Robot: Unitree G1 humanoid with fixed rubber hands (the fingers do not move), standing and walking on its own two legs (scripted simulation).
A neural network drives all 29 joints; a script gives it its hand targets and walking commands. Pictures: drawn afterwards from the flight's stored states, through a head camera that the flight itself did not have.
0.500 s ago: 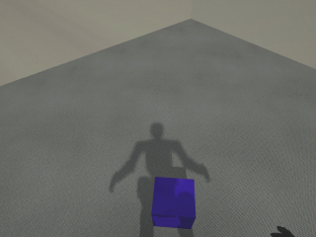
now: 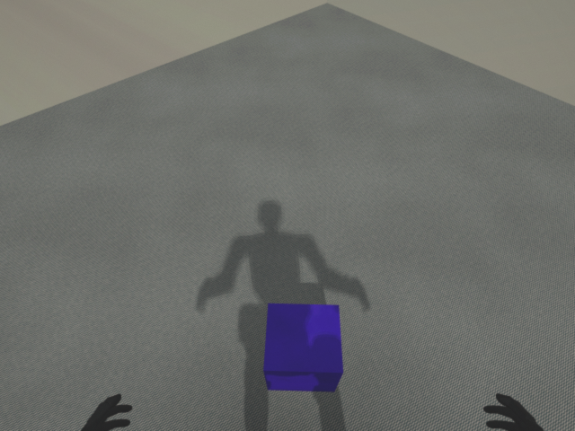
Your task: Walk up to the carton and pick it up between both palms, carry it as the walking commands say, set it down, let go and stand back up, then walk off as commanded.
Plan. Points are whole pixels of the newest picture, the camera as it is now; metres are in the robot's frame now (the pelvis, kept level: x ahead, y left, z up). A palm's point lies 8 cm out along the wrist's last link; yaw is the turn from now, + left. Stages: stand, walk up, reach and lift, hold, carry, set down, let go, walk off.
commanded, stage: reach and lift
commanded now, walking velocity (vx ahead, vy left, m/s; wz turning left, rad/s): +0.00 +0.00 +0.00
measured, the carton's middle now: (302, 348) +0.44 -0.01 -0.65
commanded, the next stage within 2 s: none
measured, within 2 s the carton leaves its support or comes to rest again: neither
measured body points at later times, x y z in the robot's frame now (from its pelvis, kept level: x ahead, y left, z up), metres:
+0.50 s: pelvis +0.02 -0.01 -0.04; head +0.15 +0.00 +0.39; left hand +0.24 +0.28 -0.14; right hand +0.26 -0.27 -0.14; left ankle +0.06 +0.12 -0.74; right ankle -0.01 -0.13 -0.74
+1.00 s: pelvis -0.06 +0.01 -0.09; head +0.18 +0.02 +0.29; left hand +0.37 +0.24 -0.20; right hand +0.38 -0.22 -0.18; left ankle +0.05 +0.12 -0.74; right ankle -0.01 -0.13 -0.74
